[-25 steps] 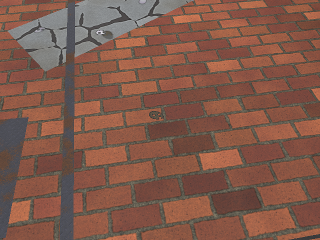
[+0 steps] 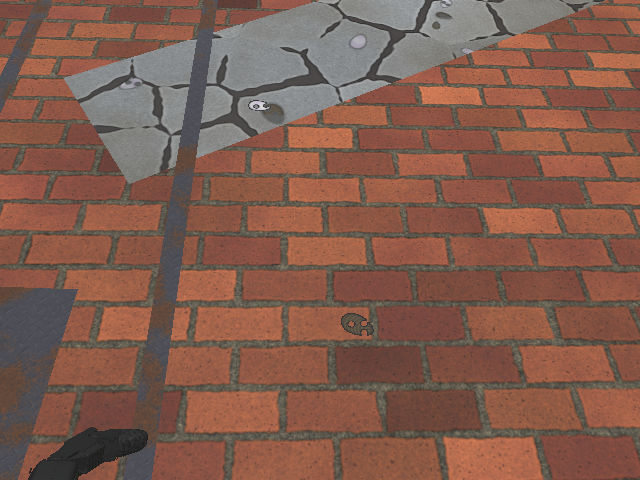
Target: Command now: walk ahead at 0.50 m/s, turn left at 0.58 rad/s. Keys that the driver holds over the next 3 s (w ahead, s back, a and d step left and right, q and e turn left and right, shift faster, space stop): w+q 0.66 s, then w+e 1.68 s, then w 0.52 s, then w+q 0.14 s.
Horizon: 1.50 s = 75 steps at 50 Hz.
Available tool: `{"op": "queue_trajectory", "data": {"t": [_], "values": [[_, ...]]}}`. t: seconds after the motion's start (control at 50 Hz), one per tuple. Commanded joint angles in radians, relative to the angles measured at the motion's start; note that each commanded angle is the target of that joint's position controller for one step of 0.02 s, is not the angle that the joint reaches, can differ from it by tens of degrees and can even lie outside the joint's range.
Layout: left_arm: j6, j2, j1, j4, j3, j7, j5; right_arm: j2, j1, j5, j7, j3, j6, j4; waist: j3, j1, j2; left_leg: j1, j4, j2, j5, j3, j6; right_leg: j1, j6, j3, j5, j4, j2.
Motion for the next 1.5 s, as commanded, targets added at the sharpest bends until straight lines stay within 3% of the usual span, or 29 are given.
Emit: {"op": "queue_trajectory", "data": {"t": [0.02, 0.06, 0.08, 0.1, 0.12, 0.16, 0.2, 0.28, 0.5, 0.54, 0.58, 0.6, 0.62, 0.64, 0.66, 0.68, 0.72, 0.82, 1.02, 1.08, 1.12, 1.14, 1.16, 1.18, 1.2, 1.26, 1.32, 1.4, 1.5], "values": [[-0.030, 0.122, -0.061, -0.084, 0.040, -0.007, -0.007, -0.158, 0.013, 0.001, -0.010, -0.046, 0.000, -0.042, -0.022, 0.031, 0.159, -0.009, -0.009, 0.256, 0.278, -0.237, 0.110, 0.113, -0.033, -0.009, -0.069, -0.047, 0.029], [-0.039, 0.154, 0.082, -0.050, 0.062, 0.001, -0.002, -0.131, -0.017, -0.003, -0.007, -0.037, 0.004, -0.053, -0.085, 0.109, 0.168, -0.029, 0.119, 0.208, 0.370, -0.226, 0.072, 0.324, -0.083, -0.035, -0.081, -0.108, 0.025], [-0.042, 0.198, 0.221, -0.037, 0.076, 0.009, 0.016, -0.079, -0.026, -0.014, -0.002, -0.017, 0.001, -0.072, -0.217, 0.173, 0.105, -0.131, 0.353, 0.154, 0.302, -0.163, 0.038, 0.579, -0.146, 0.077, -0.107, -0.073, -0.107], [-0.030, 0.281, 0.339, -0.012, 0.099, 0.013, 0.030, -0.013, 0.106, 0.004, -0.002, 0.004, -0.008, -0.094, -0.367, 0.143, -0.171, -0.484, 0.698, 0.001, -0.101, -0.020, -0.043, 0.955, -0.307, 0.487, -0.266, -0.110, -0.342], [-0.022, 0.217, 0.348, -0.003, 0.087, 0.005, -0.001, -0.085, 0.128, 0.013, -0.003, -0.002, -0.014, -0.089, -0.355, 0.143, -0.238, -0.652, 0.864, 0.055, -0.274, -0.012, -0.059, 0.966, -0.334, 0.710, -0.499, -0.194, -0.411], [-0.005, 0.119, 0.248, -0.024, 0.057, 0.013, 0.003, -0.164, -0.036, 0.004, -0.003, -0.027, -0.004, -0.098, -0.117, 0.160, -0.049, -0.681, 0.913, 0.141, -0.109, 0.029, -0.074, 0.711, -0.249, 0.419, -0.456, -0.232, -0.321], [-0.002, 0.082, 0.196, -0.010, 0.043, 0.016, 0.013, -0.134, -0.083, -0.005, 0.005, -0.031, 0.001, -0.117, -0.022, 0.119, -0.053, -0.623, 0.831, 0.196, -0.025, 0.042, -0.075, 0.531, -0.224, 0.232, -0.269, -0.284, -0.244], [-0.016, 0.108, 0.193, 0.024, 0.054, 0.015, 0.004, -0.063, -0.100, 0.000, 0.015, -0.017, 0.019, -0.139, 0.004, 0.099, -0.059, -0.606, 0.726, 0.228, 0.040, 0.080, -0.089, 0.459, -0.248, 0.060, -0.110, -0.362, -0.230], [0.024, 0.203, 0.268, 0.100, 0.080, 0.023, -0.024, -0.045, -0.350, 0.001, 0.071, -0.005, 0.002, -0.221, 0.055, 0.160, -0.021, -0.551, 0.259, 0.189, 0.262, 0.206, -0.036, 0.635, -0.189, -0.222, 0.144, -0.323, -0.250], [0.036, 0.235, 0.264, 0.101, 0.090, 0.028, -0.034, -0.079, -0.308, -0.006, 0.073, -0.023, 0.008, -0.224, 0.010, 0.115, -0.050, -0.446, 0.239, 0.130, 0.155, 0.260, 0.005, 0.675, -0.169, -0.262, 0.463, -0.197, -0.253], [0.049, 0.233, 0.249, 0.094, 0.087, 0.036, -0.039, -0.159, -0.056, -0.005, 0.061, -0.072, 0.018, -0.162, -0.128, -0.032, -0.030, -0.089, 0.162, 0.048, 0.187, 0.290, 0.071, 0.581, -0.126, -0.314, 0.607, 0.147, -0.210], [0.044, 0.178, 0.272, 0.075, 0.064, 0.039, -0.008, -0.238, 0.103, 0.002, 0.039, -0.102, 0.029, -0.126, -0.220, -0.089, 0.092, 0.223, 0.152, 0.169, 0.195, 0.080, 0.131, 0.320, -0.083, -0.314, 0.246, 0.461, -0.166], [0.017, 0.046, 0.359, 0.010, 0.018, 0.021, 0.023, -0.341, 0.046, 0.007, 0.038, -0.106, 0.014, -0.145, -0.330, 0.050, 0.337, 0.504, 0.035, 0.415, -0.009, -0.513, 0.327, -0.104, -0.032, -0.190, -0.637, 0.790, 0.042], [-0.016, 0.144, 0.235, 0.004, 0.035, 0.009, -0.014, -0.239, 0.076, 0.002, 0.044, -0.080, -0.001, -0.165, -0.392, -0.043, 0.202, 0.513, -0.085, 0.440, -0.123, -0.624, 0.320, -0.206, -0.046, -0.005, -0.621, 0.868, 0.025], [-0.033, 0.178, 0.153, -0.026, 0.043, 0.003, -0.044, -0.195, 0.041, -0.007, 0.047, -0.063, -0.016, -0.151, -0.238, -0.041, 0.163, 0.399, -0.102, 0.413, -0.040, -0.481, 0.273, -0.265, -0.065, -0.015, -0.518, 0.836, -0.014], [-0.038, 0.158, 0.167, -0.009, 0.036, 0.009, -0.035, -0.159, -0.022, -0.008, 0.045, -0.051, -0.021, -0.147, -0.167, 0.011, 0.075, 0.254, -0.098, 0.380, 0.078, -0.350, 0.236, -0.211, -0.070, -0.023, -0.429, 0.748, -0.065], [-0.019, 0.158, 0.209, 0.024, 0.041, 0.010, -0.011, -0.097, -0.123, -0.028, 0.039, -0.026, -0.026, -0.161, -0.103, 0.079, 0.090, 0.043, -0.126, 0.328, 0.313, -0.183, 0.201, -0.070, -0.054, -0.028, -0.347, 0.643, -0.123], [0.029, 0.099, 0.184, 0.034, 0.027, 0.011, -0.008, -0.124, -0.101, -0.033, 0.028, -0.026, -0.055, -0.096, -0.030, 0.085, 0.084, -0.077, -0.220, 0.305, 0.467, 0.011, 0.188, -0.076, -0.008, -0.051, -0.170, 0.489, -0.132], [0.015, 0.059, -0.031, -0.046, 0.010, -0.040, -0.023, -0.143, -0.019, -0.025, 0.015, -0.030, -0.044, 0.013, 0.065, -0.010, 0.072, 0.159, -0.210, 0.347, 0.467, 0.200, 0.098, -0.135, -0.079, -0.079, 0.052, 0.061, -0.043], [0.017, 0.080, 0.006, -0.066, 0.020, -0.056, -0.015, -0.170, -0.039, -0.020, 0.000, -0.039, -0.020, 0.016, 0.011, 0.032, 0.110, 0.245, -0.063, 0.361, 0.861, 0.234, 0.064, -0.065, -0.128, -0.149, -0.119, 0.049, 0.016], [0.025, 0.149, 0.197, -0.034, 0.058, -0.048, -0.012, -0.187, -0.065, -0.021, -0.017, -0.041, -0.001, 0.005, -0.118, 0.142, 0.128, 0.206, 0.220, 0.325, 1.130, 0.283, 0.021, 0.205, -0.179, -0.199, -0.155, 0.029, 0.095], [0.030, 0.213, 0.353, -0.010, 0.084, -0.034, -0.015, -0.172, -0.061, -0.027, -0.026, -0.031, -0.004, -0.009, -0.213, 0.218, 0.074, 0.008, 0.481, 0.293, 0.939, 0.299, -0.017, 0.499, -0.232, -0.067, -0.085, 0.014, 0.028], [0.030, 0.319, 0.413, -0.010, 0.109, -0.026, -0.021, -0.045, 0.072, -0.054, -0.006, 0.012, -0.032, -0.049, -0.355, 0.142, -0.180, -0.451, 0.889, 0.100, 0.128, 0.270, -0.096, 0.924, -0.438, 0.454, -0.180, 0.002, -0.244], [0.029, 0.237, 0.448, -0.012, 0.088, -0.023, -0.027, -0.083, 0.009, -0.042, 0.014, 0.014, -0.069, -0.042, -0.462, 0.200, -0.132, -0.621, 1.015, 0.031, -0.249, 0.082, -0.093, 1.043, -0.480, 0.744, -0.311, -0.167, -0.301], [0.031, 0.193, 0.409, -0.013, 0.074, -0.016, -0.017, -0.138, -0.098, 0.004, 0.030, -0.002, -0.093, -0.075, -0.314, 0.217, -0.078, -0.711, 1.021, 0.100, -0.176, 0.046, -0.071, 0.953, -0.415, 0.593, -0.341, -0.199, -0.272], [0.035, 0.136, 0.244, -0.057, 0.053, -0.006, -0.006, -0.134, -0.164, -0.032, 0.020, -0.005, -0.101, -0.099, -0.083, 0.109, 0.039, -0.589, 0.787, 0.198, -0.030, 0.079, -0.078, 0.530, -0.357, 0.336, -0.080, -0.254, -0.169], [0.035, 0.142, 0.208, -0.069, 0.055, 0.006, -0.007, -0.101, -0.112, -0.043, 0.014, 0.000, -0.070, -0.089, -0.059, 0.062, -0.005, -0.507, 0.661, 0.206, 0.002, 0.113, -0.128, 0.369, -0.363, 0.236, 0.062, -0.291, -0.121], [0.045, 0.179, 0.242, -0.050, 0.068, 0.027, -0.020, -0.051, -0.248, -0.043, 0.012, 0.022, -0.065, -0.118, -0.034, 0.108, -0.028, -0.428, 0.350, 0.162, 0.268, 0.140, -0.167, 0.265, -0.303, 0.133, 0.007, -0.282, -0.044], [0.064, 0.176, 0.320, -0.022, 0.071, 0.036, -0.030, -0.089, -0.351, -0.017, 0.028, 0.008, -0.083, -0.140, -0.047, 0.149, -0.056, -0.350, 0.134, 0.114, 0.362, 0.099, -0.154, 0.355, -0.258, 0.249, -0.162, -0.200, -0.076]]}}
Next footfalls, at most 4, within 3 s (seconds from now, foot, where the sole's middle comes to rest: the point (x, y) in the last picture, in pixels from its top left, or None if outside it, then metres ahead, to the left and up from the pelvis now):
0.08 right None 0.22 -0.14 -0.78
0.60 left None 0.44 0.19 -0.78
1.14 right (239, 329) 0.82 0.12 -0.78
1.60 left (137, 257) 1.04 0.38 -0.78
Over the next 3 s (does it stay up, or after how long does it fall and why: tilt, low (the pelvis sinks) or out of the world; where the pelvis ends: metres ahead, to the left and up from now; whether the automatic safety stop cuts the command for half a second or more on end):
stays up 1.61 0.03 0.00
